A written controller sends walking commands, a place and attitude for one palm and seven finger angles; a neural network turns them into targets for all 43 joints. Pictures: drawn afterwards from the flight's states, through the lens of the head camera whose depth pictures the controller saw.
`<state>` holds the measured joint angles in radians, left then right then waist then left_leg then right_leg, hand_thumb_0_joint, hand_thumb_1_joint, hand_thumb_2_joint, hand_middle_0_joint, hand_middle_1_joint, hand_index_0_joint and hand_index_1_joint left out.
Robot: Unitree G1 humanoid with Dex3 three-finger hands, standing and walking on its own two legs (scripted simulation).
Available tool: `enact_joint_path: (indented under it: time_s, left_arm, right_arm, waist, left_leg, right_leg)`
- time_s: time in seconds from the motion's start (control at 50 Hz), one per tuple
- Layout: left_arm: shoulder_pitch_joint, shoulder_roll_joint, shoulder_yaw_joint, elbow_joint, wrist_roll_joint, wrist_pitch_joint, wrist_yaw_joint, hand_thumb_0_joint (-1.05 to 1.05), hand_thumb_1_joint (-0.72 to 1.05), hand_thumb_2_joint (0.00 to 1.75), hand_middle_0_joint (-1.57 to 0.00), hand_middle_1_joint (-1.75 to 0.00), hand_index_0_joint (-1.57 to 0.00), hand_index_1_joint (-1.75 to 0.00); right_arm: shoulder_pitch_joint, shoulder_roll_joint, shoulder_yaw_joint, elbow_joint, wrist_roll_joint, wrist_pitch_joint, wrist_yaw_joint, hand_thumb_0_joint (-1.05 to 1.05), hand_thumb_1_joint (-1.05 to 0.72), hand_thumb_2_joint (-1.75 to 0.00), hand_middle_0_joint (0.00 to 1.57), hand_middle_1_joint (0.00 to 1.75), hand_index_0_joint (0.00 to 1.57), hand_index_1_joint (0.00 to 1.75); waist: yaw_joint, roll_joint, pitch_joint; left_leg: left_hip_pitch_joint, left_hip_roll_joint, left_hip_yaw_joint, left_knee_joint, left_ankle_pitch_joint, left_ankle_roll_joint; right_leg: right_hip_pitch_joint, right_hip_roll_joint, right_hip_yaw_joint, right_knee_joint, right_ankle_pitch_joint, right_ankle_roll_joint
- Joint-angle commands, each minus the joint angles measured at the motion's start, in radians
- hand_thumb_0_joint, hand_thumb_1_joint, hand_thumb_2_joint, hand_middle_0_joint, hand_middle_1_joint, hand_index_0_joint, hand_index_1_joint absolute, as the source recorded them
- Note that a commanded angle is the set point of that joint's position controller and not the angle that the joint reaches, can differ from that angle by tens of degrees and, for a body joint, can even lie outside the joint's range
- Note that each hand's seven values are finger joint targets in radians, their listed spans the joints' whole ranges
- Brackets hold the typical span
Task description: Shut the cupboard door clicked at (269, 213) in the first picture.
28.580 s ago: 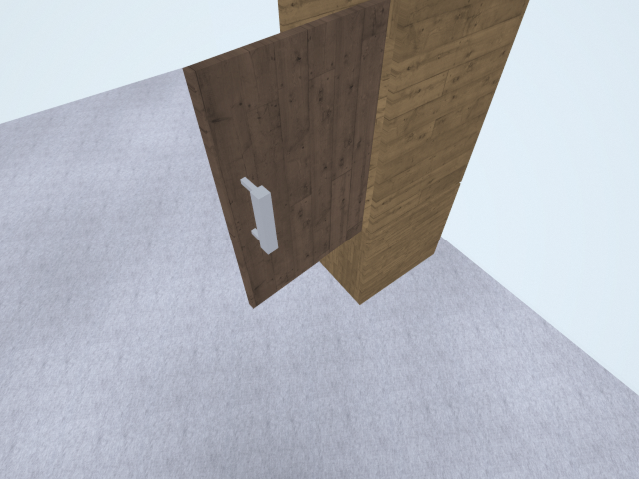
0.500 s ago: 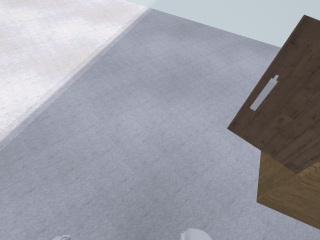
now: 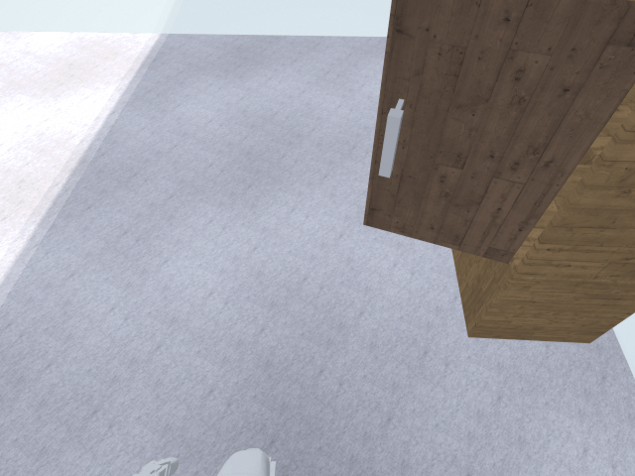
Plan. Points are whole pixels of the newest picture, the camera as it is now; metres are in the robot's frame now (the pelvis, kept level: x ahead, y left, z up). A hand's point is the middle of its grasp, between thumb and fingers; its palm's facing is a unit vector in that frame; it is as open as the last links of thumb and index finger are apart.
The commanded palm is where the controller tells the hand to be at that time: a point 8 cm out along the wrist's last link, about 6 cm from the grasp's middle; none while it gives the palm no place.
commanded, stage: turn to face it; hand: left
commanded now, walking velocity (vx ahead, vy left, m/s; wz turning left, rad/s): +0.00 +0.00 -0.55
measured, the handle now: (392, 138) +0.71 -0.12 -0.02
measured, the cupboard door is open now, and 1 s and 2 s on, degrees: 73 73 73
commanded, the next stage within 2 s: take the last steps up to it in 0.46 s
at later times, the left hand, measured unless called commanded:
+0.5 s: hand (176, 453) +0.17 +0.22 -0.16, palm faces -0.24 -0.94 -0.22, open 7.4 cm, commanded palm none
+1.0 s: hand (211, 445) +0.18 +0.18 -0.19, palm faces -0.35 -0.93 -0.13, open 7.4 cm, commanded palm none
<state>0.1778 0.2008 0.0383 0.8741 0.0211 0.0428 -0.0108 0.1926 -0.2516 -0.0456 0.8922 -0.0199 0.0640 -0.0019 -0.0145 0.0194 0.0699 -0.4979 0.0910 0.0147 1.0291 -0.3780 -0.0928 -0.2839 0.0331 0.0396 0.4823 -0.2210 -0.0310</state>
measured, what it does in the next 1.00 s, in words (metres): walks ahead, turning right: left foot, then right foot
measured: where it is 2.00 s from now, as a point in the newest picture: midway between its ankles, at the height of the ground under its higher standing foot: (359, 458)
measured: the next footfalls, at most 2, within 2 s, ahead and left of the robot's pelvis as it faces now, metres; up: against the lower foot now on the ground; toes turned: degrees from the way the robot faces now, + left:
left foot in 0.16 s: +0.06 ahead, +0.14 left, +0.00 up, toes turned -4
right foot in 0.58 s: +0.01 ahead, -0.10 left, +0.00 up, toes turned -19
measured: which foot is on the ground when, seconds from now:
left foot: up 0.00-0.14, down 0.16-0.58, up 0.60-0.90, down 0.92-1.00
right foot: down 0.00-0.18, up 0.20-0.56, down 0.58-0.92, up 0.94-1.00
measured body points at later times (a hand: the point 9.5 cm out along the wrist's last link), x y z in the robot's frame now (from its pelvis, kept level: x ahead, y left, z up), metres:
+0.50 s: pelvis +0.02 +0.04 +0.00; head +0.07 +0.04 +0.45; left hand +0.18 +0.27 -0.14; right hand +0.00 -0.21 -0.14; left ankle +0.02 +0.15 -0.74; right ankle -0.03 -0.10 -0.69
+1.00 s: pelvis +0.10 +0.02 -0.01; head +0.13 +0.04 +0.44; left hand +0.20 +0.23 -0.18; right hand +0.04 -0.23 -0.13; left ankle +0.13 +0.11 -0.74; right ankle -0.02 -0.08 -0.69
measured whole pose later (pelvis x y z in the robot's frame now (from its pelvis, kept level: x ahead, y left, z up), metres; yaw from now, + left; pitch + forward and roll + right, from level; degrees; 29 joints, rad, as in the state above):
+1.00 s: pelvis +0.10 +0.02 -0.01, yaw -22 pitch +1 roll -2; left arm 0.29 0.22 0.06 1.04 0.03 0.05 -0.03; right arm 0.29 -0.18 -0.02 0.96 -0.05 -0.04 -0.01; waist -0.02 -0.05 0.00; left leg -0.29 0.08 0.14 0.60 -0.34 0.02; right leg -0.33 0.01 0.01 0.94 -0.46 -0.03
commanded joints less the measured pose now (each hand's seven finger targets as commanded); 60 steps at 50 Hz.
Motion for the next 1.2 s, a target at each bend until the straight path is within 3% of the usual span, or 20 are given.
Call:
enact_joint_path:
  time_s: [0.0, 0.1, 0.12, 0.14, 0.16, 0.18, 0.28, 0.44, 0.52, 0.54, 0.56, 0.58, 0.7, 0.8, 0.86, 0.88, 0.9, 0.92, 1.06, 1.18]
  left_arm:
    - [0.012, 0.226, 0.072, -0.066, 0.007, -0.025, 0.015, 0.00, 0.90, 0.90, -0.20, -0.30, -0.20, -0.30]
    - [-0.027, 0.219, 0.076, -0.066, 0.000, -0.012, 0.012, 0.00, 0.90, 0.90, -0.20, -0.30, -0.20, -0.30]
    - [-0.034, 0.190, 0.069, -0.074, -0.009, -0.009, 0.011, 0.00, 0.90, 0.90, -0.20, -0.30, -0.20, -0.30]
    - [0.003, 0.133, 0.058, -0.087, -0.020, -0.008, 0.004, 0.00, 0.90, 0.90, -0.20, -0.30, -0.20, -0.30]
    - [-0.015, 0.132, 0.054, -0.096, -0.011, -0.010, 0.001, 0.00, 0.90, 0.90, -0.20, -0.30, -0.20, -0.30]
    - [-0.020, 0.151, 0.058, -0.094, -0.002, -0.007, -0.001, 0.00, 0.90, 0.90, -0.20, -0.30, -0.20, -0.30]
    - [0.005, 0.121, 0.060, -0.039, -0.002, 0.010, -0.016, 0.00, 0.90, 0.90, -0.20, -0.30, -0.20, -0.30]
    - [-0.069, 0.081, 0.035, -0.040, -0.002, 0.006, -0.015, 0.00, 0.90, 0.90, -0.20, -0.30, -0.20, -0.30]
    - [0.035, 0.108, 0.041, -0.003, -0.001, -0.010, -0.008, 0.00, 0.90, 0.90, -0.20, -0.30, -0.20, -0.30]
    - [0.084, 0.168, 0.051, 0.015, 0.005, -0.021, 0.002, 0.00, 0.90, 0.90, -0.20, -0.30, -0.20, -0.30]
    - [0.139, 0.256, 0.069, 0.037, 0.011, -0.029, 0.012, 0.00, 0.90, 0.90, -0.20, -0.30, -0.20, -0.30]
    - [0.170, 0.276, 0.066, 0.045, -0.001, -0.028, 0.015, 0.00, 0.90, 0.90, -0.20, -0.30, -0.20, -0.30]
    - [0.014, 0.161, 0.047, 0.024, 0.003, -0.052, 0.022, 0.00, 0.90, 0.90, -0.20, -0.30, -0.20, -0.30]
    - [0.033, 0.180, 0.056, 0.047, 0.012, -0.060, 0.010, 0.00, 0.90, 0.90, -0.20, -0.30, -0.20, -0.30]
    - [0.017, 0.148, 0.055, 0.059, -0.003, -0.055, 0.002, 0.00, 0.90, 0.90, -0.20, -0.30, -0.20, -0.30]
    - [0.040, 0.093, 0.042, 0.055, -0.009, -0.053, -0.005, 0.00, 0.90, 0.90, -0.20, -0.30, -0.20, -0.30]
    - [0.047, 0.037, 0.027, 0.029, -0.010, -0.051, -0.014, 0.00, 0.90, 0.90, -0.20, -0.30, -0.20, -0.30]
    - [-0.022, 0.087, 0.034, -0.001, 0.005, -0.048, -0.017, 0.00, 0.90, 0.90, -0.20, -0.30, -0.20, -0.30]
    - [0.032, 0.048, 0.034, 0.072, 0.008, -0.032, -0.035, 0.00, 0.90, 0.90, -0.20, -0.30, -0.20, -0.30]
    - [-0.092, 0.023, 0.015, 0.038, 0.007, -0.029, -0.038, 0.00, 0.90, 0.90, -0.20, -0.30, -0.20, -0.30]
  right_arm:
    - [-0.016, -0.079, -0.026, -0.093, 0.006, -0.028, -0.012, 0.00, -0.90, -0.90, 0.20, 0.30, 0.20, 0.30]
    - [0.065, -0.077, -0.021, -0.074, 0.017, -0.052, -0.026, 0.00, -0.90, -0.90, 0.20, 0.30, 0.20, 0.30]
    - [0.107, -0.112, -0.025, -0.060, 0.015, -0.064, -0.032, 0.00, -0.90, -0.90, 0.20, 0.30, 0.20, 0.30]
    - [0.112, -0.202, -0.040, -0.068, 0.002, -0.074, -0.035, 0.00, -0.90, -0.90, 0.20, 0.30, 0.20, 0.30]
    - [0.122, -0.244, -0.045, -0.077, -0.004, -0.067, -0.039, 0.00, -0.90, -0.90, 0.20, 0.30, 0.20, 0.30]
    - [0.103, -0.221, -0.034, -0.089, -0.012, -0.061, -0.040, 0.00, -0.90, -0.90, 0.20, 0.30, 0.20, 0.30]
    - [0.047, -0.141, -0.012, -0.081, -0.013, -0.068, -0.050, 0.00, -0.90, -0.90, 0.20, 0.30, 0.20, 0.30]
    - [0.131, -0.159, -0.031, -0.005, -0.013, -0.060, -0.038, 0.00, -0.90, -0.90, 0.20, 0.30, 0.20, 0.30]
    - [0.102, -0.156, -0.037, 0.010, -0.002, -0.054, -0.030, 0.00, -0.90, -0.90, 0.20, 0.30, 0.20, 0.30]
    - [0.107, -0.118, -0.034, 0.006, 0.009, -0.055, -0.025, 0.00, -0.90, -0.90, 0.20, 0.30, 0.20, 0.30]
    - [0.062, -0.041, -0.015, -0.030, 0.011, -0.053, -0.022, 0.00, -0.90, -0.90, 0.20, 0.30, 0.20, 0.30]
    - [0.034, -0.067, -0.012, -0.037, 0.007, -0.037, -0.028, 0.00, -0.90, -0.90, 0.20, 0.30, 0.20, 0.30]
    - [0.052, -0.058, -0.018, 0.009, -0.011, -0.050, 0.004, 0.00, -0.90, -0.90, 0.20, 0.30, 0.20, 0.30]
    - [0.056, -0.027, -0.019, -0.002, -0.011, -0.067, 0.009, 0.00, -0.90, -0.90, 0.20, 0.30, 0.20, 0.30]
    - [0.207, -0.045, -0.017, 0.052, -0.013, -0.096, -0.006, 0.00, -0.90, -0.90, 0.20, 0.30, 0.20, 0.30]
    - [0.296, -0.116, -0.029, 0.081, -0.020, -0.109, -0.015, 0.00, -0.90, -0.90, 0.20, 0.30, 0.20, 0.30]
    - [0.386, -0.222, -0.056, 0.096, -0.032, -0.111, -0.024, 0.00, -0.90, -0.90, 0.20, 0.30, 0.20, 0.30]
    - [0.390, -0.236, -0.049, 0.088, -0.030, -0.103, -0.034, 0.00, -0.90, -0.90, 0.20, 0.30, 0.20, 0.30]
    - [0.267, -0.089, -0.002, 0.085, -0.016, -0.133, -0.046, 0.00, -0.90, -0.90, 0.20, 0.30, 0.20, 0.30]
    - [0.311, -0.076, -0.008, 0.128, -0.018, -0.122, -0.038, 0.00, -0.90, -0.90, 0.20, 0.30, 0.20, 0.30]
  waist:
    - [0.026, -0.154, -0.111]
    - [-0.015, -0.169, -0.140]
    - [-0.033, -0.082, -0.174]
    - [-0.027, 0.181, -0.196]
    - [-0.035, 0.283, -0.164]
    - [-0.029, 0.179, -0.133]
    - [0.012, 0.164, -0.097]
    - [-0.032, 0.200, -0.106]
    - [0.030, 0.118, -0.128]
    - [0.045, -0.011, -0.160]
    - [0.075, -0.304, -0.142]
    - [0.100, -0.272, -0.137]
    - [0.001, -0.187, -0.040]
    - [0.001, -0.171, -0.003]
    - [-0.065, -0.086, -0.051]
    - [-0.094, 0.121, -0.097]
    - [-0.116, 0.371, -0.099]
    - [-0.125, 0.251, -0.058]
    - [-0.017, 0.121, -0.020]
    - [-0.043, 0.145, 0.037]
  left_leg:
    - [-0.001, -0.025, -0.002, -0.129, -0.031, 0.000]
    - [0.271, -0.069, 0.000, -0.526, 0.098, 0.024]
    - [0.412, -0.007, -0.041, -0.659, 0.155, 0.042]
    - [0.518, 0.214, -0.264, -0.742, 0.216, 0.113]
    - [0.482, 0.371, -0.370, -0.746, 0.397, 0.210]
    - [0.383, 0.376, -0.320, -0.723, 0.470, 0.254]
    - [0.419, 0.216, -0.055, -0.650, 0.731, 0.217]
    - [0.439, 0.229, -0.006, -0.617, 0.703, 0.224]
    - [0.322, 0.187, 0.042, -0.500, 0.529, 0.149]
    - [0.190, 0.131, 0.093, -0.388, 0.343, 0.094]
    - [-0.038, -0.019, 0.171, -0.193, -0.193, 0.040]
    - [-0.060, -0.029, 0.061, -0.008, -0.300, 0.047]
    - [-0.045, 0.013, 0.047, 0.016, -0.031, 0.037]
    - [0.090, -0.011, 0.083, -0.282, -0.023, 0.044]
    - [0.382, -0.040, 0.107, -0.553, 0.143, 0.042]
    - [0.519, 0.079, -0.078, -0.672, 0.029, 0.075]
    - [0.585, 0.350, -0.449, -0.798, -0.134, 0.164]
    - [0.507, 0.430, -0.538, -0.865, -0.187, 0.227]
    - [0.459, 0.232, -0.010, -0.777, 0.548, 0.166]
    - [0.457, 0.219, 0.086, -0.772, 0.605, 0.183]
  right_leg:
    - [0.096, -0.234, 0.296, -0.158, 0.143, -0.159]
    - [-0.023, -0.183, 0.333, -0.048, 0.215, -0.094]
    - [-0.108, -0.118, 0.274, 0.027, 0.153, -0.044]
    - [-0.259, 0.021, 0.138, 0.208, -0.102, 0.018]
    - [-0.315, 0.032, 0.013, 0.423, -0.379, 0.052]
    - [-0.265, -0.010, 0.036, 0.555, -0.364, 0.053]
    - [-0.289, -0.039, -0.015, 0.662, -0.229, 0.087]
    - [-0.134, -0.034, -0.107, 0.311, -0.222, 0.066]
    - [0.124, -0.033, -0.111, -0.047, 0.067, 0.035]
    - [0.284, -0.154, 0.034, -0.104, 0.245, -0.002]
    - [0.370, -0.367, 0.304, -0.148, 0.429, -0.107]
    - [0.283, -0.429, 0.347, -0.189, 0.326, -0.205]
    - [0.119, -0.248, 0.116, -0.245, -0.040, -0.163]
    - [0.042, -0.246, 0.147, -0.260, -0.185, -0.175]
    - [-0.071, -0.169, 0.098, -0.094, -0.203, -0.119]
    - [-0.168, -0.084, 0.037, 0.126, -0.188, -0.068]
    - [-0.367, 0.017, -0.093, 0.424, -0.344, -0.010]
    - [-0.403, -0.025, -0.003, 0.583, -0.342, -0.018]
    - [-0.380, -0.081, -0.027, 0.664, -0.032, 0.036]
    - [-0.355, -0.100, -0.102, 0.386, 0.065, 0.036]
